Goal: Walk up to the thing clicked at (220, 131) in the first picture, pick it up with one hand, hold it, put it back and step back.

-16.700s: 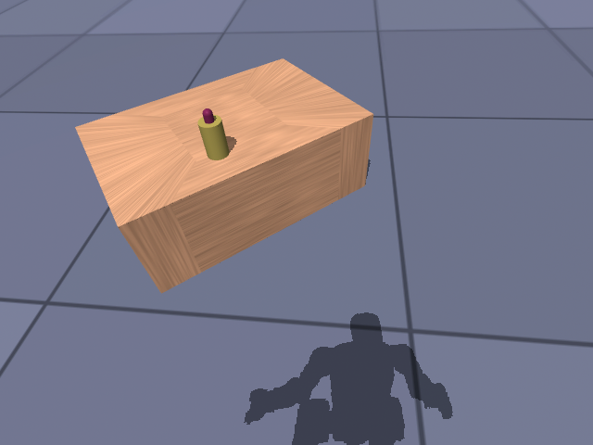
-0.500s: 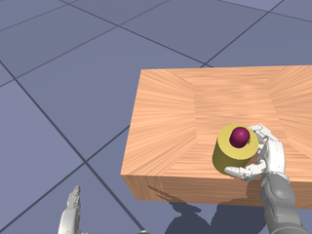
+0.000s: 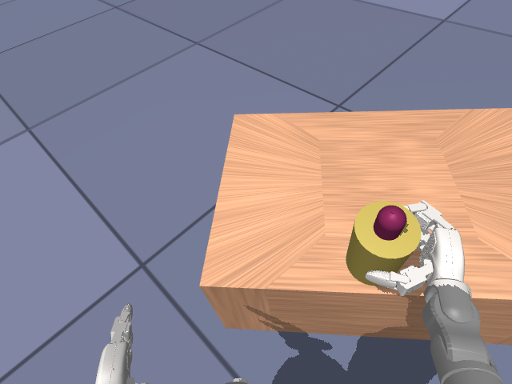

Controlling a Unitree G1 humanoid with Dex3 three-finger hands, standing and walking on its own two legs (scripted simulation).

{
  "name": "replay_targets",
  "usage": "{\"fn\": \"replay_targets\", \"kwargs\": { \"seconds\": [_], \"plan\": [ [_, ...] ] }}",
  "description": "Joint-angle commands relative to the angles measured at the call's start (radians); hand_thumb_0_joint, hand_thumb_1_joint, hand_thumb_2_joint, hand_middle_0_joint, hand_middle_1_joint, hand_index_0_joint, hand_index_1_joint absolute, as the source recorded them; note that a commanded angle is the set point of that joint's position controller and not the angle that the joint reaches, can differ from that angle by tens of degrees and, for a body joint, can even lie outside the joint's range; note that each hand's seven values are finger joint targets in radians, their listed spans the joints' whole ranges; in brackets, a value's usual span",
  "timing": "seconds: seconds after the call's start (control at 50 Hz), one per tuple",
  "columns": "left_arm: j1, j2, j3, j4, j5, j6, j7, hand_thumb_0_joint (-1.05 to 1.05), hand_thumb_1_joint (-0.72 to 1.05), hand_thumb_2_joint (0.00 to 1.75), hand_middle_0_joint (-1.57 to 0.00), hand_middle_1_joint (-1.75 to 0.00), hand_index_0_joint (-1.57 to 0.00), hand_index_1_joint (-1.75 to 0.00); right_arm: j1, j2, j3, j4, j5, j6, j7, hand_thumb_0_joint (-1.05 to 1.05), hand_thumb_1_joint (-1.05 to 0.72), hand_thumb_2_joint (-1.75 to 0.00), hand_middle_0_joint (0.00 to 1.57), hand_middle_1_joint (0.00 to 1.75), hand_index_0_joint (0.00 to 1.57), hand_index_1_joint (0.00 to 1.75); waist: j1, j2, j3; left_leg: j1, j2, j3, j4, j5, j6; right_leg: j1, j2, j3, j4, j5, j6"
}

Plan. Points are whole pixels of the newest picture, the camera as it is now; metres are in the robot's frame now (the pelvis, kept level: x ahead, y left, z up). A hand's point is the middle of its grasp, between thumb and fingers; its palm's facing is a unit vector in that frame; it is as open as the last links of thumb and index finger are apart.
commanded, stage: hold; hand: right
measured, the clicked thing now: (380, 241) +0.33 -0.14 +0.04
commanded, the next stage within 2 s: crouch in 0.68 s
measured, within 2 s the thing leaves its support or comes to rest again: neither
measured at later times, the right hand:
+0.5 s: hand (399, 247) +0.33 -0.17 +0.02, palm faces +0.17 +0.99 -0.02, open 11.5 cm
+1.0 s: hand (397, 244) +0.35 -0.17 +0.01, palm faces +0.19 +0.98 -0.02, open 11.5 cm
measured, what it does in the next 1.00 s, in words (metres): stands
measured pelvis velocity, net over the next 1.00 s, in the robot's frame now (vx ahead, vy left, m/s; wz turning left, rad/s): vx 0.00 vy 0.00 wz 0.00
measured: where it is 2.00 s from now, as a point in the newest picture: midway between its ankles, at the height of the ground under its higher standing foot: outside the picture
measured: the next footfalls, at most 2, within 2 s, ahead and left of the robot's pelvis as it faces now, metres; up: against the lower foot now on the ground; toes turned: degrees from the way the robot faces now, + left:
none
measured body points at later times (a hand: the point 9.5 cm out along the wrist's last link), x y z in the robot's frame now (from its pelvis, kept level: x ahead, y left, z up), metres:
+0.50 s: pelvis +0.00 +0.00 +0.00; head +0.04 -0.01 +0.45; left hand +0.15 +0.27 -0.04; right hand +0.32 -0.22 +0.03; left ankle +0.04 +0.13 -0.71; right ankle -0.01 -0.12 -0.71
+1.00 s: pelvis +0.00 +0.00 -0.01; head +0.05 -0.02 +0.44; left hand +0.16 +0.26 -0.05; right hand +0.33 -0.23 +0.01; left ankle +0.04 +0.13 -0.71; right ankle -0.01 -0.12 -0.71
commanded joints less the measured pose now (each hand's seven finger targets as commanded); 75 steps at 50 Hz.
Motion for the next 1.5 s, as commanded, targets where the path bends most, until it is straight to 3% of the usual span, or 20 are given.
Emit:
{"fn": "replay_targets", "kwargs": {
  "seconds": [0.0, 0.12, 0.2, 0.22, 0.3, 0.34, 0.4, 0.48, 0.5, 0.54, 0.6, 0.74, 0.86, 1.0, 1.2, 1.24, 1.26, 1.32, 1.34, 1.48],
  "plan": [
    [-0.032, 0.172, 0.092, -0.173, 0.004, -0.055, 0.010, 0.00, -0.55, 0.05, -0.05, -0.05, -0.05, -0.05, -0.362, -0.174, -0.090, -0.372, 0.048, -0.148, -0.003, 0.00, 0.10, -1.33, 1.19, 1.44, 1.27, 1.44, -0.023, -0.094, -0.384, 0.249, -0.026, -0.007, -0.065, 0.311, 0.013, 0.116, 0.031, 0.017, -0.103, 0.340, 0.003],
    [-0.073, 0.116, 0.040, -0.192, 0.003, -0.068, 0.006, 0.00, -0.56, 0.06, -0.05, -0.05, -0.04, -0.05, -0.427, -0.112, -0.037, -0.372, 0.051, -0.148, -0.002, 0.00, 0.10, -1.32, 1.19, 1.44, 1.27, 1.44, 0.002, -0.063, -0.324, 0.186, -0.034, 0.001, -0.080, 0.209, 0.009, 0.102, 0.021, 0.028, -0.117, 0.244, -0.002],
    [-0.038, 0.156, 0.069, -0.208, 0.004, -0.072, 0.015, 0.00, -0.55, 0.05, -0.05, -0.05, -0.05, -0.05, -0.372, -0.126, -0.046, -0.342, 0.053, -0.142, 0.007, 0.00, 0.11, -1.30, 1.17, 1.42, 1.25, 1.42, 0.008, -0.040, -0.337, 0.202, -0.033, 0.003, -0.092, 0.184, 0.003, 0.104, 0.027, 0.025, -0.127, 0.192, -0.009],
    [-0.034, 0.118, 0.037, -0.188, 0.003, -0.070, 0.010, 0.00, -0.55, 0.05, -0.05, -0.05, -0.05, -0.05, -0.445, -0.122, -0.036, -0.429, 0.057, -0.152, 0.008, 0.00, 0.12, -1.31, 1.17, 1.42, 1.25, 1.42, -0.009, -0.073, -0.349, 0.199, -0.030, 0.001, -0.086, 0.189, 0.008, 0.109, 0.028, 0.024, -0.129, 0.199, -0.005],
    [-0.044, 0.149, 0.075, -0.159, 0.003, -0.078, 0.013, 0.00, -0.55, 0.05, -0.05, -0.05, -0.05, -0.05, -0.436, -0.111, -0.031, -0.362, 0.058, -0.144, 0.011, 0.00, 0.14, -1.29, 1.16, 1.41, 1.24, 1.41, 0.010, -0.072, -0.311, 0.155, -0.031, 0.002, -0.077, 0.184, 0.009, 0.090, 0.024, 0.026, -0.124, 0.198, -0.006],
    [-0.055, 0.169, 0.093, -0.181, 0.003, -0.075, 0.015, 0.00, -0.56, 0.05, -0.05, -0.05, -0.05, -0.05, -0.440, -0.158, -0.070, -0.393, 0.050, -0.152, 0.003, 0.00, 0.14, -1.29, 1.15, 1.41, 1.23, 1.41, -0.006, -0.076, -0.391, 0.194, -0.029, -0.001, -0.068, 0.223, 0.011, 0.127, 0.024, 0.028, -0.111, 0.250, -0.001],
    [-0.009, 0.111, 0.041, -0.158, 0.004, -0.069, 0.009, 0.00, -0.56, 0.05, -0.05, -0.05, -0.04, -0.05, -0.396, -0.118, -0.042, -0.380, 0.053, -0.150, 0.004, 0.00, 0.12, -1.30, 1.17, 1.42, 1.24, 1.42, -0.012, -0.088, -0.355, 0.179, -0.033, 0.005, -0.060, 0.242, 0.012, 0.116, 0.022, 0.029, -0.108, 0.305, 0.005],
    [-0.068, 0.168, 0.078, -0.226, 0.006, -0.073, 0.013, 0.00, -0.56, 0.05, -0.05, -0.05, -0.04, -0.05, -0.375, -0.151, -0.069, -0.399, 0.048, -0.147, -0.004, 0.00, 0.12, -1.31, 1.18, 1.43, 1.25, 1.43, -0.023, -0.073, -0.430, 0.245, -0.028, -0.002, -0.057, 0.280, 0.011, 0.125, 0.028, 0.023, -0.101, 0.310, 0.001],
    [-0.011, 0.085, 0.018, -0.141, 0.007, -0.061, 0.008, 0.00, -0.55, 0.05, -0.05, -0.05, -0.05, -0.05, -0.395, -0.114, -0.041, -0.394, 0.050, -0.150, -0.005, 0.00, 0.11, -1.31, 1.18, 1.43, 1.26, 1.43, -0.023, -0.098, -0.343, 0.201, -0.030, -0.001, -0.058, 0.257, 0.013, 0.090, 0.027, 0.021, -0.103, 0.298, 0.003],
    [-0.024, 0.147, 0.081, -0.164, 0.004, -0.063, 0.014, 0.00, -0.55, 0.05, -0.04, -0.05, -0.05, -0.05, -0.403, -0.141, -0.069, -0.392, 0.056, -0.150, -0.009, 0.00, 0.12, -1.30, 1.17, 1.42, 1.25, 1.42, -0.007, -0.083, -0.366, 0.205, -0.032, 0.002, -0.059, 0.269, 0.013, 0.103, 0.025, 0.026, -0.106, 0.312, 0.003],
    [-0.075, 0.174, 0.096, -0.220, 0.003, -0.064, 0.018, 0.00, -0.55, 0.05, -0.05, -0.05, -0.05, -0.05, -0.427, -0.179, -0.087, -0.435, 0.048, -0.150, -0.014, 0.00, 0.12, -1.30, 1.17, 1.42, 1.25, 1.42, -0.016, -0.062, -0.397, 0.229, -0.027, -0.008, -0.068, 0.243, 0.007, 0.105, 0.028, 0.021, -0.106, 0.250, -0.007],
    [-0.032, 0.111, 0.043, -0.154, 0.003, -0.063, 0.012, 0.00, -0.55, 0.05, -0.05, -0.05, -0.05, -0.05, -0.426, -0.100, -0.020, -0.349, 0.048, -0.135, -0.006, 0.00, 0.13, -1.29, 1.16, 1.40, 1.23, 1.40, 0.005, -0.071, -0.309, 0.166, -0.032, 0.005, -0.074, 0.192, 0.010, 0.088, 0.022, 0.027, -0.121, 0.212, -0.003],
    [-0.027, 0.109, 0.038, -0.155, 0.009, -0.069, 0.007, 0.00, -0.52, 0.04, -0.04, -0.05, -0.05, -0.04, -0.461, -0.109, -0.054, -0.298, 0.047, -0.150, -0.001, 0.00, 0.08, -1.24, 1.15, 1.37, 1.22, 1.37, 0.005, -0.093, -0.342, 0.141, -0.033, 0.005, -0.042, 0.235, 0.012, 0.089, 0.016, 0.034, -0.093, 0.317, 0.009],
    [-0.015, 0.168, 0.092, -0.186, 0.025, -0.068, 0.002, 0.00, -0.52, 0.03, -0.04, -0.05, -0.05, -0.04, -0.589, -0.195, -0.139, -0.127, 0.024, -0.206, -0.011, 0.00, 0.10, -1.27, 1.17, 1.40, 1.25, 1.40, 0.041, -0.019, -0.341, 0.071, -0.026, -0.015, 0.000, 0.177, 0.003, -0.015, 0.026, 0.031, -0.026, 0.177, -0.013],
    [0.034, 0.189, 0.097, -0.372, 0.059, -0.091, -0.037, 0.00, -0.52, 0.04, -0.05, -0.06, -0.06, -0.05, -0.870, -0.272, -0.175, 0.096, -0.026, -0.322, 0.006, 0.00, 0.09, -1.21, 1.11, 1.32, 1.18, 1.32, 0.093, -0.140, -0.563, -0.070, -0.031, -0.027, 0.171, 0.241, 0.014, -0.111, 0.026, 0.035, 0.151, 0.259, 0.003],
    [0.053, 0.181, 0.086, -0.414, 0.064, -0.092, -0.049, 0.00, -0.53, 0.05, -0.05, -0.06, -0.05, -0.05, -0.918, -0.317, -0.217, 0.130, -0.035, -0.344, 0.004, 0.00, 0.09, -1.21, 1.11, 1.32, 1.18, 1.32, 0.089, -0.159, -0.617, -0.080, -0.031, -0.030, 0.209, 0.274, 0.019, -0.134, 0.027, 0.038, 0.189, 0.312, 0.009],
    [0.002, 0.225, 0.125, -0.491, 0.064, -0.100, -0.046, 0.00, -0.53, 0.05, -0.05, -0.06, -0.05, -0.05, -0.964, -0.372, -0.251, 0.122, -0.042, -0.354, -0.001, 0.00, 0.08, -1.21, 1.12, 1.32, 1.19, 1.33, 0.099, -0.156, -0.703, -0.064, -0.032, -0.031, 0.222, 0.289, 0.018, -0.111, 0.023, 0.040, 0.208, 0.322, 0.008],
    [0.093, 0.196, 0.105, -0.415, 0.074, -0.086, -0.063, 0.00, -0.53, 0.04, -0.05, -0.06, -0.06, -0.05, -0.985, -0.334, -0.239, 0.261, -0.044, -0.364, 0.009, 0.00, 0.04, -1.22, 1.13, 1.33, 1.19, 1.33, 0.123, -0.216, -0.587, -0.210, -0.040, -0.017, 0.261, 0.218, 0.026, -0.186, 0.014, 0.053, 0.236, 0.311, 0.017],
    [0.054, 0.225, 0.133, -0.463, 0.077, -0.093, -0.061, 0.00, -0.52, 0.04, -0.05, -0.06, -0.06, -0.05, -1.043, -0.399, -0.275, 0.236, -0.053, -0.377, 0.003, 0.00, 0.05, -1.23, 1.14, 1.34, 1.20, 1.34, 0.124, -0.235, -0.645, -0.229, -0.042, -0.014, 0.280, 0.217, 0.026, -0.159, 0.007, 0.059, 0.255, 0.343, 0.021],
    [0.076, 0.289, 0.167, -0.585, 0.090, -0.069, -0.072, 0.00, -0.51, 0.03, -0.05, -0.06, -0.06, -0.05, -1.146, -0.514, -0.347, 0.373, -0.087, -0.395, -0.005, 0.00, 0.03, -1.19, 1.12, 1.30, 1.18, 1.30, 0.184, -0.235, -0.705, -0.275, -0.051, 0.003, 0.334, 0.143, 0.030, -0.281, 0.004, 0.072, 0.312, 0.207, 0.014]
  ]
}}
